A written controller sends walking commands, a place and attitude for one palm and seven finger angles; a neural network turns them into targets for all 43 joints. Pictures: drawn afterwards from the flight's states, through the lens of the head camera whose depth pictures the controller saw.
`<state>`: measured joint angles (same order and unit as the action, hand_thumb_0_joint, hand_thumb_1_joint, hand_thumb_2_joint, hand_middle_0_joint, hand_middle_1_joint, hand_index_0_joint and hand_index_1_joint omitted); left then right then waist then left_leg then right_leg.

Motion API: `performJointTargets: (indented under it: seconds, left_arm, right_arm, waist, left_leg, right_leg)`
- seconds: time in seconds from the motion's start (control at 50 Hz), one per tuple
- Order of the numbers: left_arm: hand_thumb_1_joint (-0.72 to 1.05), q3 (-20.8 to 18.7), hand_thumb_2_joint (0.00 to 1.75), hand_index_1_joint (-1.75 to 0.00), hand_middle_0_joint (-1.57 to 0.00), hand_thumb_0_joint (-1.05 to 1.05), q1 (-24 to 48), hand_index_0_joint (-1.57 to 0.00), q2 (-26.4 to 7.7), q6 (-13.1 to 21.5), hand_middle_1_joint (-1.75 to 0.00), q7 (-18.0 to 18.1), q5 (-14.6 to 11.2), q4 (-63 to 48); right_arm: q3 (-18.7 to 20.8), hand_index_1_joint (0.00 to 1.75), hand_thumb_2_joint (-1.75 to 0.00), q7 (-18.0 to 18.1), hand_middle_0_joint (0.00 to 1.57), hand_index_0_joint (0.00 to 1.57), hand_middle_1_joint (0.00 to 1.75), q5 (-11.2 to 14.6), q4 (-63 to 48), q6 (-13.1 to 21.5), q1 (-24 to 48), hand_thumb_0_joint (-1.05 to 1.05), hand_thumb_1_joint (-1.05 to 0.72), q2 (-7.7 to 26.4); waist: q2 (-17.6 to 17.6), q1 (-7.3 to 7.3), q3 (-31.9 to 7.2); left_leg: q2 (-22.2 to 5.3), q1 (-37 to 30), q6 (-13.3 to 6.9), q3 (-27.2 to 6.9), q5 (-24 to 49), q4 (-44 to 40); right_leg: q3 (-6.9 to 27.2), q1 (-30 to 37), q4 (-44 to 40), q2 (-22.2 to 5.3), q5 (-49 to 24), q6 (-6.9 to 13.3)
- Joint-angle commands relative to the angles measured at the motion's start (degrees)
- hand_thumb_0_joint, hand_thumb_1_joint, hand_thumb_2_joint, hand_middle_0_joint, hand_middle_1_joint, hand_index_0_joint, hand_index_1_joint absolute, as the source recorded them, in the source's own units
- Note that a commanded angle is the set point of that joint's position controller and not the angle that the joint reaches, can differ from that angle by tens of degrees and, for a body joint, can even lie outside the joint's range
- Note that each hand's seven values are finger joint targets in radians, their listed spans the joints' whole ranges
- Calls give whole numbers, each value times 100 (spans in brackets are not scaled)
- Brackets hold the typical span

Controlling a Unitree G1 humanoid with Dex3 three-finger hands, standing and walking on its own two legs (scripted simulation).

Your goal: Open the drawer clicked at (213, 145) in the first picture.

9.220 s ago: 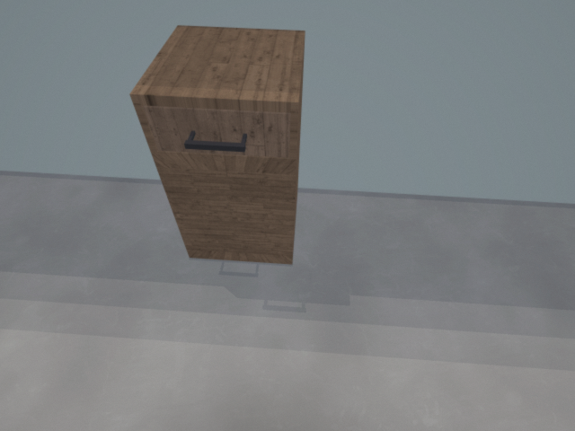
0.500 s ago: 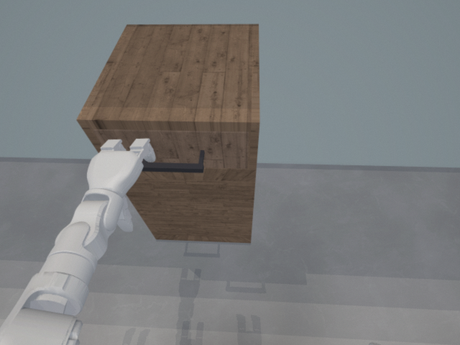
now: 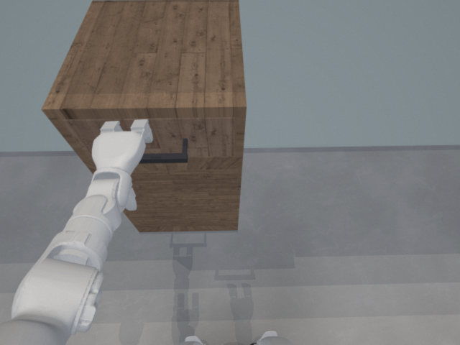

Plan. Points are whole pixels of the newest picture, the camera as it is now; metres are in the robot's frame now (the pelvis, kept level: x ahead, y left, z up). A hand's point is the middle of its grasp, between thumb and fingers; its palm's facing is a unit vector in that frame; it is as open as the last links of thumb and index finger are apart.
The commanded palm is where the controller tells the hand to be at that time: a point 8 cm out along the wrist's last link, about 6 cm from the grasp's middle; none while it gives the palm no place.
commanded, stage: move the hooked fingers above the handle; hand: left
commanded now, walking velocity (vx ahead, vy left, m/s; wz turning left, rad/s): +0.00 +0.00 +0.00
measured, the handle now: (154, 151) +0.55 +0.17 -0.08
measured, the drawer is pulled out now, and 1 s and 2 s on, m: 0.00 0.00 0.00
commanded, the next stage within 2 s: lower the fingers behind the handle in 1.02 s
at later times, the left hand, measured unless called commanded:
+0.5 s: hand (147, 153) +0.50 +0.17 -0.04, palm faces -0.05 -0.04 -1.00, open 13.7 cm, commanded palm +0.49 +0.17 +0.02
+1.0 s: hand (146, 154) +0.50 +0.17 -0.04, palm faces -0.07 -0.04 -1.00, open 13.8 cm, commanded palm +0.49 +0.17 +0.02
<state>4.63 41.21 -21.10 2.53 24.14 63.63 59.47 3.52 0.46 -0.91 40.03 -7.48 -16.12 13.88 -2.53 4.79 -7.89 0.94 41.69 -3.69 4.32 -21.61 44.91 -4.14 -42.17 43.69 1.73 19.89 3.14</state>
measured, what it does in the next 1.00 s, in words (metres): stands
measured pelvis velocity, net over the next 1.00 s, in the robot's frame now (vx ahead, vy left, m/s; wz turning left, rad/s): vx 0.00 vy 0.01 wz -0.01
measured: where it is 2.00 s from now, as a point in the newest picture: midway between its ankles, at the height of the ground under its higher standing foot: outside the picture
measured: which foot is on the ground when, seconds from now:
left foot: down 0.00-1.00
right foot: down 0.00-1.00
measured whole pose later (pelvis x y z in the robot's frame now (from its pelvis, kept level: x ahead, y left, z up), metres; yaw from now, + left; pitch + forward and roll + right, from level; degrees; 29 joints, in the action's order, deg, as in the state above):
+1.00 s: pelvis +0.00 +0.01 -0.03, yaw -1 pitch +25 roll -3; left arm 4.6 51.9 -22.7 -0.7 24.8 63.2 66.9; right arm 2.6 -0.2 -2.4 40.1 -5.8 -19.8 14.3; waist -3.7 9.0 -9.2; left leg -0.2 54.7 -4.3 3.5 -25.8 55.2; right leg -5.2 -53.9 51.4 2.4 22.8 2.6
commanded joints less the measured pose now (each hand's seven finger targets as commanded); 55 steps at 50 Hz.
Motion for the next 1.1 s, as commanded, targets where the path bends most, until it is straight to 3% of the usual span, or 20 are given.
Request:
performJointTargets:
  seconds: [0.0,0.12,0.2,0.22,0.24,0.3,0.34,0.38,0.42,0.5,0.52,0.6,0.64,0.72,0.74,0.78,0.9,0.98,1.06,1.08]
  left_arm:
    - [-50,-312,30,-120,-30,0,2673,-30,-1229,-70,-120,220,-41,-817]
    - [-50,-183,30,-120,-30,0,3115,-30,-1111,5,-120,240,14,-465]
    - [-50,-415,30,-120,-30,0,3286,-30,-1425,-44,-120,345,50,-207]
    - [-50,-204,30,-120,-30,0,3491,-30,-1199,-87,-120,368,71,-116]
    - [-50,-311,30,-120,-30,0,3559,-30,-1337,-129,-120,401,75,-23]
    - [-50,-292,30,-120,-30,0,3844,-30,-1358,-194,-120,426,95,-63]
    - [-50,-264,30,-120,-30,0,3905,-30,-1299,-233,-120,399,68,-186]
    - [-50,-410,30,-120,-30,0,3869,-30,-1483,-272,-120,354,20,-256]
    - [-50,-289,30,-120,-30,0,3792,-30,-1320,-353,-120,320,13,-196]
    - [-50,-376,30,-120,-30,0,3687,-30,-1531,-458,-120,263,-47,-111]
    - [-50,-495,30,-120,-30,0,3643,-30,-1716,-430,-120,237,-42,-200]
    - [-50,-132,30,-120,-30,0,3536,-30,-1213,-296,-120,134,-64,-157]
    - [-50,-265,30,-120,-30,0,3558,-30,-1408,-216,-120,136,-90,-155]
    - [-50,-289,30,-120,-30,0,3650,-30,-1451,-101,-120,202,-52,-211]
    - [-50,-262,30,-120,-30,0,3596,-30,-1388,-109,-120,223,-31,-157]
    - [-50,-193,30,-120,-30,0,3819,-30,-1307,-103,-120,272,-19,-282]
    - [-50,-235,30,-120,-30,0,3687,-30,-1216,-231,-120,320,-48,-398]
    - [-50,-207,30,-120,-30,0,3765,-30,-1201,-309,-120,314,-58,-494]
    - [-50,-305,30,-120,-30,0,3472,-30,-1287,-307,-120,267,-85,-569]
    - [-50,-168,30,-120,-30,0,3460,-30,-1140,-301,-120,265,-67,-579]
  right_arm:
    - [299,30,-90,46,20,20,30,-63,-319,92,-792,0,-90,861]
    - [288,30,-90,38,20,20,30,-111,-218,200,-1023,0,-90,892]
    - [272,30,-90,5,20,20,30,-165,-160,235,-1188,0,-90,951]
    - [264,30,-90,-1,20,20,30,-170,-152,250,-1226,0,-90,933]
    - [267,30,-90,-11,20,20,30,-171,-116,270,-1256,0,-90,965]
    - [283,30,-90,-34,20,20,30,-200,-97,303,-1379,0,-90,996]
    - [293,30,-90,-58,20,20,30,-207,-125,295,-1456,0,-90,997]
    - [279,30,-90,-67,20,20,30,-205,-124,267,-1503,0,-90,1023]
    - [279,30,-90,-71,20,20,30,-190,-120,229,-1507,0,-90,1012]
    - [220,30,-90,-41,20,20,30,-158,-97,181,-1503,0,-90,1052]
    - [204,30,-90,-27,20,20,30,-147,-121,179,-1489,0,-90,1058]
    - [214,30,-90,6,20,20,30,-132,-146,205,-1481,0,-90,1003]
    - [203,30,-90,26,20,20,30,-132,-129,229,-1500,0,-90,1027]
    - [189,30,-90,26,20,20,30,-156,-142,258,-1504,0,-90,1006]
    - [204,30,-90,26,20,20,30,-163,-139,256,-1507,0,-90,1004]
    - [210,30,-90,14,20,20,30,-177,-133,261,-1528,0,-90,993]
    - [255,30,-90,-31,20,20,30,-187,-162,193,-1501,0,-90,979]
    - [249,30,-90,-21,20,20,30,-187,-144,151,-1477,0,-90,974]
    - [220,30,-90,-1,20,20,30,-175,-206,96,-1363,0,-90,947]
    - [217,30,-90,-2,20,20,30,-171,-205,92,-1376,0,-90,927]
  waist:
    - [43,232,-2510]
    - [-134,422,-2401]
    - [-179,442,-2671]
    - [-126,565,-2581]
    - [-98,589,-2538]
    - [-409,645,-2979]
    - [-489,616,-3189]
    - [-624,557,-3405]
    - [-455,593,-3252]
    - [-287,592,-2962]
    - [-307,514,-2961]
    - [-345,616,-2652]
    - [-185,631,-2603]
    - [-386,615,-2655]
    - [-256,636,-2705]
    - [-503,675,-2783]
    - [-533,603,-3147]
    - [-496,645,-3095]
    - [-494,508,-3083]
    - [-528,537,-3024]
  left_leg:
    - [88,-1310,73,-476,2252,-127]
    - [35,-1074,85,-591,2009,141]
    - [33,-823,93,-638,2050,369]
    - [26,-727,87,-660,1948,413]
    - [21,-602,73,-651,1820,467]
    - [-23,-820,120,-748,2094,624]
    - [-63,-1038,157,-802,2372,657]
    - [-105,-1215,194,-856,2669,683]
    - [-126,-1145,180,-841,2589,656]
    - [-95,-895,110,-764,2192,499]
    - [-85,-869,105,-749,2141,461]
    - [-131,-1029,118,-822,2038,405]
    - [-106,-844,74,-761,1841,420]
    - [-98,-887,98,-782,1971,466]
    - [-95,-857,95,-788,2025,507]
    - [-119,-1014,133,-828,2262,560]
    - [-139,-1299,169,-839,2733,653]
    - [-143,-1335,157,-817,2777,614]
    - [-107,-1283,144,-732,2821,531]
    - [-106,-1284,143,-728,2809,513]
  right_leg:
    - [432,1074,-292,90,-2060,-82]
    - [362,358,-67,123,-1603,-66]
    - [339,185,180,145,-1591,-61]
    - [326,38,196,154,-1498,-72]
    - [327,-46,217,152,-1399,-80]
    - [280,-278,392,168,-1439,-73]
    - [256,-268,436,190,-1545,-76]
    - [229,-245,471,203,-1636,-81]
    - [217,-226,404,216,-1615,-95]
    - [254,-24,244,211,-1498,-106]
    - [263,70,232,199,-1491,-99]
    - [225,-207,154,204,-1266,-91]
    - [268,-129,130,193,-1218,-102]
    - [257,-211,218,189,-1282,-79]
    - [257,-190,236,190,-1333,-88]
    - [244,-326,302,181,-1451,-84]
    - [230,-207,340,200,-1731,-99]
    - [238,-101,280,191,-1840,-112]
    - [287,194,219,183,-2006,-96]
    - [280,196,200,186,-2016,-99]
